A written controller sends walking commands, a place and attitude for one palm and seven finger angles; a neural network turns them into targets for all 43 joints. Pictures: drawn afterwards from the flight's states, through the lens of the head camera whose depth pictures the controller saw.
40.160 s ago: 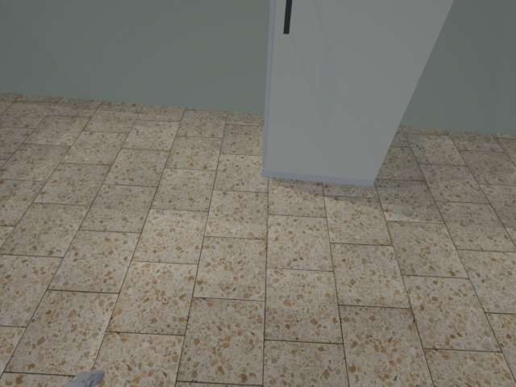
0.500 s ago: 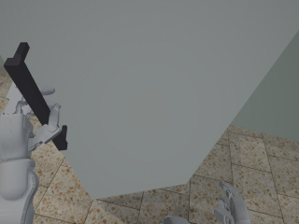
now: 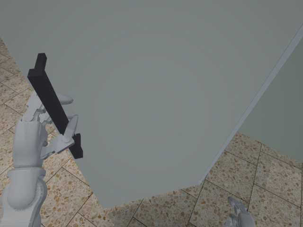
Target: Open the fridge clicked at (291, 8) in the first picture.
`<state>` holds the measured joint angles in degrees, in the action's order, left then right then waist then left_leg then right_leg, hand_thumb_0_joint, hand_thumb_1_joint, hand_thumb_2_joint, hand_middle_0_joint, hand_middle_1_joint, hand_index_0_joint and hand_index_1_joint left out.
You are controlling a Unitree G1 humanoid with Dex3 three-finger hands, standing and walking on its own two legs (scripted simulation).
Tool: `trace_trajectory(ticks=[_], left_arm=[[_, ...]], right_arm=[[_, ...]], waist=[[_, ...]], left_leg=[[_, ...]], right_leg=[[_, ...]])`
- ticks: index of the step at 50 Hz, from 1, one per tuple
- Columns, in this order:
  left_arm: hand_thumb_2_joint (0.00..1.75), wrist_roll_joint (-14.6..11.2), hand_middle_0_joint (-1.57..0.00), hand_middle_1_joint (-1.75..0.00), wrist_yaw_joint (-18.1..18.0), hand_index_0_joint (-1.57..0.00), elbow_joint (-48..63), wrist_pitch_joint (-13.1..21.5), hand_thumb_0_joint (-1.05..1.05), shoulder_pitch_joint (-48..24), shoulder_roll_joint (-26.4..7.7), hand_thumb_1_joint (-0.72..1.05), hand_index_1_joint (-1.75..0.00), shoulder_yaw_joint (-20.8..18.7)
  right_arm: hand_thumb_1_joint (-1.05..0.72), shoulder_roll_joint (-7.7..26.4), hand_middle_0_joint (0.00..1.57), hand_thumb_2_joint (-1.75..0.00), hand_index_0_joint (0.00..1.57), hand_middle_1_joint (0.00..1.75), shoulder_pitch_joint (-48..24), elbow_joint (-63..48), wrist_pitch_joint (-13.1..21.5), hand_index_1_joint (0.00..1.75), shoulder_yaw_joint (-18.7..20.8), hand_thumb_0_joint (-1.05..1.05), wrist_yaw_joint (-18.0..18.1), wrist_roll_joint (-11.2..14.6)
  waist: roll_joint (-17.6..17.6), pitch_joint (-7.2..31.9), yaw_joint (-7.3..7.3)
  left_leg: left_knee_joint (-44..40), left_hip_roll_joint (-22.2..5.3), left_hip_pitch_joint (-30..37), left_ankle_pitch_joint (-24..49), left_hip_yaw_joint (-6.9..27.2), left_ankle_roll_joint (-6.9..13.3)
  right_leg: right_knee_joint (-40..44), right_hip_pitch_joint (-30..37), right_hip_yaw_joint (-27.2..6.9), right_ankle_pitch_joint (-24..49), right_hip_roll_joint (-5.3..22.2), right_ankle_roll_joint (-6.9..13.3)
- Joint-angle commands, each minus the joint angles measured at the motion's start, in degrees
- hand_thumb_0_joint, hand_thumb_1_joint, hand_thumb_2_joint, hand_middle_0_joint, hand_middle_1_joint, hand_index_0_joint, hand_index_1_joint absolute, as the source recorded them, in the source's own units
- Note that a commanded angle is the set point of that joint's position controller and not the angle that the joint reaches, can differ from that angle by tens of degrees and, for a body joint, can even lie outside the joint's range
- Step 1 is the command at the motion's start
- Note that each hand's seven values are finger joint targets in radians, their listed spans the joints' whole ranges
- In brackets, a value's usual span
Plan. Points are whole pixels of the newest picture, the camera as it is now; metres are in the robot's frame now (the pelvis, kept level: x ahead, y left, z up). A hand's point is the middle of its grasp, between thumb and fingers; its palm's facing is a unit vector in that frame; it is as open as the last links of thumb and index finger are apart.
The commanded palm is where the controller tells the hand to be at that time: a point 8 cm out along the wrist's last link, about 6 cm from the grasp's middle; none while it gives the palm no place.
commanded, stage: walk backward, drawing the door open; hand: left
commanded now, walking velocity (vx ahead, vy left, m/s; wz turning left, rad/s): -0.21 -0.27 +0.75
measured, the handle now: (63, 116) +0.30 +0.20 +0.17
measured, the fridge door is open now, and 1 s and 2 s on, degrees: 48 85 77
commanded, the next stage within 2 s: stop walking and hold the door back in 0.74 s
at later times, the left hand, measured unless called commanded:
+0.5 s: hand out of the picture +0.09 +0.07 +0.17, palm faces +0.43 -0.86 -0.28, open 6.9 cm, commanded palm +0.04 +0.10 +0.16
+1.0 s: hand out of the picture +0.01 -0.05 +0.17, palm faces +0.73 -0.62 -0.29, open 6.7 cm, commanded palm -0.03 +0.02 +0.15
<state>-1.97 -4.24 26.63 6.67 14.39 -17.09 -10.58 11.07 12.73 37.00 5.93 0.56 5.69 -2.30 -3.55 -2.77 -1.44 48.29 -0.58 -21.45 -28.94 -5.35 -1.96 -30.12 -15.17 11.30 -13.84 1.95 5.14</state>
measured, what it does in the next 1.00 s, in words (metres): steps to the right, turning left: left foot, then right foot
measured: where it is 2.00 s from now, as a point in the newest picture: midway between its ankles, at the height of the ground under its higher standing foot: outside the picture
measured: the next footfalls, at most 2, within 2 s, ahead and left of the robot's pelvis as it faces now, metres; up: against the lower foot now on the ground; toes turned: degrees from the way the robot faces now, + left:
left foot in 0.06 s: +0.02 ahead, +0.12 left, +0.00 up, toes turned +6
right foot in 0.36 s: +0.01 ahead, -0.24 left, +0.00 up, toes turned +14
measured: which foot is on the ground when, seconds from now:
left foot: up 0.00-0.04, down 0.06-0.36, up 0.38-0.60, down 0.62-0.88, up 0.90-1.00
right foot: down 0.00-0.06, up 0.08-0.34, down 0.36-0.60, up 0.62-0.88, down 0.90-1.00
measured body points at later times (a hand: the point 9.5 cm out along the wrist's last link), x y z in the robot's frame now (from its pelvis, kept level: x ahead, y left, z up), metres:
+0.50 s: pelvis -0.10 -0.16 +0.00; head -0.06 -0.15 +0.45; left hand +0.06 +0.11 +0.19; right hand +0.15 -0.31 -0.10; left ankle -0.12 -0.04 -0.65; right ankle -0.03 -0.25 -0.74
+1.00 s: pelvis -0.10 -0.36 +0.00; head -0.07 -0.34 +0.44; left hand -0.03 -0.02 +0.18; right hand +0.18 -0.41 -0.11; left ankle -0.18 -0.21 -0.64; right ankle +0.03 -0.45 -0.74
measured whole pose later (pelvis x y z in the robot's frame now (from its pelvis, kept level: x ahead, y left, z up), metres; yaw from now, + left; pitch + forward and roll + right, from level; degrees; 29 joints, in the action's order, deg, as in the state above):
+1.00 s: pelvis -0.10 -0.36 +0.00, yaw +40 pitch -2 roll +1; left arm 0.4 -2.5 16.8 9.7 1.4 -16.5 -6.0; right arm 10.2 6.0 40.3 4.9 0.8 3.6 -0.3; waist -0.5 -6.9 2.3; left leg 70.1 -0.8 -34.3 -26.3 4.7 -2.2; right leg -32.6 -16.8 0.2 -13.6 4.2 -2.3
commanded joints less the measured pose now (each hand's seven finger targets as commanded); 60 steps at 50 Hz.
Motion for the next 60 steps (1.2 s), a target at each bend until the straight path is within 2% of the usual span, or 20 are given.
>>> trace_trajectory(ticks=[1, 3, 4, 9, 14, 16, 18, 21, 28, 29, 31, 32, 37, 40, 42, 44, 45, 47, 50, 60], left_arm=[[0.90, 0.2, -0.45, -1.40, -1.6, -0.45, 17.3, 5.7, 0.00, -8.5, -8.2, 0.90, -1.40, -5.4], [0.90, 0.6, -0.45, -1.40, -1.1, -0.45, 19.3, 7.4, 0.00, -10.3, -7.4, 0.90, -1.40, -2.0], [0.90, 3.1, -0.45, -1.40, -0.1, -0.45, 18.5, 8.6, 0.00, -10.6, -9.2, 0.90, -1.40, -3.9], [0.90, 2.9, -0.45, -1.40, 1.3, -0.45, 16.1, 7.3, 0.00, -7.8, -3.9, 0.90, -1.40, -0.5], [0.90, 2.1, -0.45, -1.40, 0.5, -0.45, 16.0, 6.0, 0.00, -9.8, -3.6, 0.90, -1.40, 0.4], [0.90, 2.4, -0.45, -1.40, 0.4, -0.45, 15.9, 6.0, 0.00, -8.8, -4.6, 0.90, -1.40, -0.4], [0.90, 2.7, -0.45, -1.40, 0.0, -0.45, 19.9, 5.4, 0.00, -9.0, -9.0, 0.90, -1.40, -3.2], [0.90, 3.0, -0.45, -1.40, 1.0, -0.45, 17.5, 4.9, 0.00, -9.6, -8.2, 0.90, -1.40, -5.6], [0.90, 1.2, -0.45, -1.40, 1.7, -0.45, 18.8, 5.3, 0.00, -6.2, -3.3, 0.90, -1.40, 1.1], [0.90, 1.3, -0.45, -1.40, 2.0, -0.45, 20.3, 5.5, 0.00, -9.3, -2.8, 0.90, -1.40, 3.1], [0.90, 3.9, -0.45, -1.40, 2.6, -0.45, 21.4, 8.2, 0.00, -14.0, -4.3, 0.90, -1.40, 3.6], [0.90, 5.1, -0.45, -1.40, 2.3, -0.45, 18.0, 9.2, 0.00, -13.6, -6.2, 0.90, -1.40, 0.7], [0.90, 3.7, -0.45, -1.40, 2.2, -0.45, 19.6, 7.9, 0.00, -13.8, -3.3, 0.90, -1.40, 2.1], [0.90, 3.3, -0.45, -1.40, 1.6, -0.45, 17.8, 6.9, 0.00, -15.4, -3.1, 0.90, -1.40, 2.0], [0.90, 3.1, -0.45, -1.40, 1.2, -0.45, 16.2, 6.1, 0.00, -14.6, -4.3, 0.90, -1.40, 0.9], [0.90, 3.5, -0.45, -1.40, -0.2, -0.45, 6.9, 4.4, 0.00, -19.6, -9.2, 0.90, -1.40, -3.6], [0.90, 3.0, -0.45, -1.40, -1.2, -0.45, 4.6, 3.5, 0.00, -25.2, -13.7, 0.90, -1.40, -9.4], [0.90, 3.2, -0.45, -1.40, -2.3, -0.45, -2.9, 3.3, 0.00, -32.6, -16.3, 0.90, -1.40, -10.4], [0.90, 1.4, -0.45, -1.40, -2.6, -0.45, -12.6, 4.8, 0.00, -36.6, -13.4, 0.90, -1.40, -7.6], [0.90, 1.4, -0.45, -1.40, -1.6, -0.45, -33.7, 5.9, 0.00, -62.0, -12.9, 0.90, -1.40, -1.2]], right_arm=[[-0.90, 4.0, 0.20, -0.90, 0.20, 0.30, -1.1, -9.7, 4.2, 0.30, 1.4, 0.00, 0.4, 0.0], [-0.90, 6.5, 0.20, -0.90, 0.20, 0.30, -3.1, -10.5, 5.0, 0.30, 2.0, 0.00, -0.1, -0.2], [-0.90, 6.0, 0.20, -0.90, 0.20, 0.30, -4.3, -9.0, 5.4, 0.30, 1.8, 0.00, -1.2, -1.1], [-0.90, 6.3, 0.20, -0.90, 0.20, 0.30, -7.3, -8.0, 5.5, 0.30, 3.2, 0.00, -2.9, 0.9], [-0.90, 6.0, 0.20, -0.90, 0.20, 0.30, -9.5, -10.2, 4.7, 0.30, 3.2, 0.00, -3.2, 1.9], [-0.90, 4.4, 0.20, -0.90, 0.20, 0.30, -9.1, -9.8, 4.7, 0.30, 3.1, 0.00, -3.2, 1.8], [-0.90, 0.9, 0.20, -0.90, 0.20, 0.30, -10.7, -9.4, 4.2, 0.30, 3.0, 0.00, -2.6, 2.1], [-0.90, 1.3, 0.20, -0.90, 0.20, 0.30, -9.3, -8.2, 3.5, 0.30, 3.2, 0.00, -1.1, 0.7], [-0.90, 1.4, 0.20, -0.90, 0.20, 0.30, -6.0, -9.4, 4.0, 0.30, 1.4, 0.00, -0.3, 0.7], [-0.90, 2.8, 0.20, -0.90, 0.20, 0.30, -3.8, -9.6, 4.4, 0.30, 2.1, 0.00, -0.3, 0.7], [-0.90, 6.2, 0.20, -0.90, 0.20, 0.30, -4.8, -9.5, 5.5, 0.30, 2.9, 0.00, -1.0, -0.8], [-0.90, 6.9, 0.20, -0.90, 0.20, 0.30, -5.4, -9.9, 5.0, 0.30, 3.5, 0.00, -1.4, -0.8], [-0.90, 6.3, 0.20, -0.90, 0.20, 0.30, -9.2, -7.8, 5.8, 0.30, 3.9, 0.00, -3.1, 0.9], [-0.90, 6.1, 0.20, -0.90, 0.20, 0.30, -9.4, -9.4, 5.4, 0.30, 3.9, 0.00, -3.4, 1.7], [-0.90, 5.5, 0.20, -0.90, 0.20, 0.30, -9.2, -9.7, 4.6, 0.30, 3.9, 0.00, -3.1, 2.4], [-0.90, 2.0, 0.20, -0.90, 0.20, 0.30, -8.2, -9.0, 3.4, 0.30, 3.6, 0.00, -2.6, 3.2], [-0.90, 2.8, 0.20, -0.90, 0.20, 0.30, -10.3, -8.4, 4.0, 0.30, 3.3, 0.00, -1.4, 3.0], [-0.90, 3.7, 0.20, -0.90, 0.20, 0.30, -9.6, -4.9, 2.6, 0.30, 2.0, 0.00, -1.1, 1.3], [-0.90, 4.4, 0.20, -0.90, 0.20, 0.30, -10.1, -4.9, 0.5, 0.30, 1.1, 0.00, 0.0, 2.5], [-0.90, 8.1, 0.20, -0.90, 0.20, 0.30, -6.0, -4.5, -3.2, 0.30, 1.7, 0.00, -1.4, 2.8]], waist=[[2.4, 15.3, 0.07], [24.8, 13.4, 1.25], [18.7, 12.0, 2.15], [16.3, 5.9, 2.31], [20.6, 6.7, 2.66], [8.9, 8.7, 3.50], [-18.0, 9.0, 3.58], [-8.9, 10.2, 2.63], [-1.6, 11.8, 0.79], [3.4, 11.8, -1.58], [20.5, 12.4, 0.50], [13.8, 10.9, 0.84], [17.2, 6.5, 2.17], [21.5, 10.2, 2.67], [14.2, 10.2, 2.85], [-16.3, 9.8, 3.40], [-18.5, 9.1, 3.51], [-3.4, 12.0, 2.18], [-4.8, 14.5, 1.97], [-8.2, 13.7, 1.53]], left_leg=[[-25.0, -0.8, 13.8, 14.7, 0.4, 1.6], [-31.3, -27.6, 31.0, 66.6, 40.4, 11.7], [-29.9, -30.3, 29.5, 68.6, 41.9, 15.0], [-31.7, -15.4, 6.7, 27.2, 18.3, 7.8], [-36.8, -11.7, -6.1, -3.9, 20.3, 7.0], [-25.0, -4.6, -5.4, -2.8, 15.3, 3.8], [17.0, 6.0, -5.9, -4.2, 1.8, -2.0], [31.4, 0.3, -12.3, -4.6, 4.2, -0.9], [-17.7, -0.1, 10.0, 8.6, -3.6, 0.1], [-25.2, -4.8, 21.6, 18.7, 3.2, 1.2], [-32.9, -33.2, 31.5, 58.8, 47.8, 12.3], [-33.2, -34.5, 27.7, 56.0, 47.9, 16.0], [-32.2, -16.4, 4.5, 17.7, 17.7, 6.7], [-34.2, -13.3, -2.1, -0.9, 16.7, 5.7], [-28.0, -8.5, -4.7, -3.7, 13.7, 4.1], [12.3, 3.0, -8.6, -4.9, 3.1, -0.6], [29.4, 2.4, -12.9, -7.2, 8.6, 0.3], [31.1, -1.3, -16.1, 0.2, 11.0, 0.0], [22.4, -0.7, -14.1, 5.6, 8.1, -0.2], [-23.0, 3.0, 13.7, 4.6, -1.8, 3.7]], right_leg=[[-5.4, 3.9, -7.2, 25.4, 11.1, -1.1], [-30.3, -23.8, -7.3, -20.5, -1.8, -10.4], [-35.4, -25.4, -14.4, -20.7, -0.7, -9.6], [-21.0, -7.5, -13.4, -3.5, -0.4, -9.4], [-8.4, 9.5, -6.4, -9.0, -6.6, -9.7], [7.2, 12.8, -6.9, -6.3, -4.1, -8.6], [20.4, -2.0, -26.1, -15.3, 16.2, 1.5], [13.9, 2.9, -18.5, 3.3, 17.6, 4.3], [-3.2, 1.6, -4.0, 19.6, 10.3, 1.0], [-14.3, -9.7, -3.1, 12.1, 8.2, -1.9], [-36.5, -27.8, -12.7, -21.7, -0.9, -9.1], [-38.8, -26.4, -15.8, -19.0, 0.5, -9.1], [-17.9, -4.5, -14.4, -2.2, 0.6, -8.6], [-7.5, 9.3, -6.6, -7.7, -5.4, -8.8], [1.5, 15.0, -4.6, -5.8, -6.2, -9.0], [19.2, 4.9, -25.3, -13.1, 13.8, -2.6], [20.3, -1.3, -37.3, -4.2, 21.7, 1.2], [14.7, 4.5, -36.6, 2.2, 25.5, 4.5], [8.2, 11.6, -22.8, 16.5, 18.8, 0.8], [13.9, -2.6, -18.6, -16.0, 15.9, -3.2]])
